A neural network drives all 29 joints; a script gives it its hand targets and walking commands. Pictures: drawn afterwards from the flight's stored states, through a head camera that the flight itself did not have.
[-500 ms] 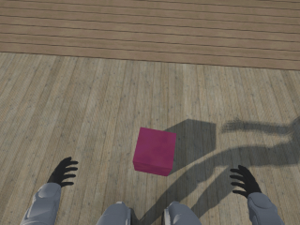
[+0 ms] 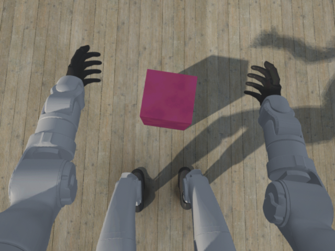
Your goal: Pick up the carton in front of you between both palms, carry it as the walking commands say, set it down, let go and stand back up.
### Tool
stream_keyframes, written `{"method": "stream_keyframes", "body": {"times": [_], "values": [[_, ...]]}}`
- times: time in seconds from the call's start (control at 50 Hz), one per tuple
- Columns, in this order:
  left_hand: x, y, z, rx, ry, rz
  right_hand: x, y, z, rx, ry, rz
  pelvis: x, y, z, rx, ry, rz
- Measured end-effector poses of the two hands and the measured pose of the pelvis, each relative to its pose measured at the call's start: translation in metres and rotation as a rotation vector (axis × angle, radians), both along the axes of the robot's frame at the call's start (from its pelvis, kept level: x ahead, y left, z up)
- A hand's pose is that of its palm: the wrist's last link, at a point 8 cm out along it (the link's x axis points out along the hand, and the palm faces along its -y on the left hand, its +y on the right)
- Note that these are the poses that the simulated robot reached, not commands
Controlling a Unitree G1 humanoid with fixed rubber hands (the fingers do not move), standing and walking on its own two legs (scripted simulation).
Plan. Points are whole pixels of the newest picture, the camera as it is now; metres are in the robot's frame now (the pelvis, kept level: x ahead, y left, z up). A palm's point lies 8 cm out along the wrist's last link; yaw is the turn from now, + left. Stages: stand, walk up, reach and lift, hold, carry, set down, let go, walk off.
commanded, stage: reach and lift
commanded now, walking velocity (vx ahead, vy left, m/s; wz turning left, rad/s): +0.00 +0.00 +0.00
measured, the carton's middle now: (167, 103) +0.53 -0.04 -0.55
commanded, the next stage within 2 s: none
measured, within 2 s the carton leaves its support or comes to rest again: neither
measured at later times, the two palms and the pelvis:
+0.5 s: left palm (108, 58) +0.58 +0.14 -0.18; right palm (238, 78) +0.51 -0.23 -0.18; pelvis +0.03 +0.00 -0.05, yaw -1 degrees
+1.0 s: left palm (122, 89) +0.56 +0.14 -0.42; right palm (215, 102) +0.49 -0.23 -0.41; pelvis -0.03 +0.01 -0.26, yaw -2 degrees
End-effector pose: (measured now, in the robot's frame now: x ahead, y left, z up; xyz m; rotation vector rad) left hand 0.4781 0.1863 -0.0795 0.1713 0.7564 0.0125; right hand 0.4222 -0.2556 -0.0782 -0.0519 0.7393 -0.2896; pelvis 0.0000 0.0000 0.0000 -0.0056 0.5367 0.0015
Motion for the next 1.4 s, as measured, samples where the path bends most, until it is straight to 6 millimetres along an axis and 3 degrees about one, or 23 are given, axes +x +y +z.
{"method": "stream_keyframes", "body": {"times": [0.1,0.22,0.36,0.46,0.54,0.72,0.84,0.98,1.18,1.28,1.4], "values": [[0.039,-0.016,-0.007,-0.033,-0.026,-0.015,0.034,0.009,-0.009,0.025,-0.035,-0.02,-0.01,0.001,-0.013,-0.005,0.066,0.004],[0.08,-0.032,-0.024,-0.064,-0.062,-0.037,0.069,0.018,-0.027,0.044,-0.079,-0.039,-0.008,0.003,-0.023,-0.007,0.154,0.01],[0.105,-0.04,-0.053,-0.066,-0.085,-0.051,0.089,0.023,-0.054,0.042,-0.103,-0.043,0.011,0.004,-0.025,-0.007,0.258,0.01],[0.104,-0.044,-0.087,-0.073,-0.077,-0.04,0.087,0.024,-0.086,0.046,-0.091,-0.047,0.025,0.004,-0.038,-0.01,0.336,0.007],[0.095,-0.047,-0.127,-0.07,-0.056,-0.029,0.08,0.024,-0.124,0.047,-0.067,-0.053,0.029,0.004,-0.063,-0.012,0.387,-0.002],[0.082,-0.045,-0.238,-0.049,-0.063,-0.013,0.07,0.018,-0.229,0.034,-0.056,-0.055,0.011,0.006,-0.152,-0.013,0.403,-0.017],[0.08,-0.041,-0.289,-0.045,-0.087,-0.006,0.07,0.02,-0.284,0.034,-0.066,-0.048,-0.011,0.007,-0.212,-0.013,0.328,-0.02],[0.083,-0.045,-0.33,-0.058,-0.062,-0.002,0.071,0.026,-0.329,0.055,-0.042,-0.049,-0.031,0.009,-0.258,-0.022,0.218,-0.02],[0.08,-0.05,-0.395,-0.065,-0.022,-0.004,0.074,0.032,-0.395,0.054,0.009,-0.021,-0.035,0.006,-0.294,-0.023,0.122,-0.014],[0.08,-0.046,-0.409,-0.056,-0.034,-0.002,0.08,0.036,-0.406,0.055,0.0,-0.007,-0.027,0.004,-0.302,-0.018,0.095,-0.018],[0.081,-0.049,-0.403,-0.064,-0.058,-0.006,0.087,0.041,-0.401,0.059,-0.027,0.007,-0.022,0.003,-0.307,-0.016,0.11,-0.018]]}}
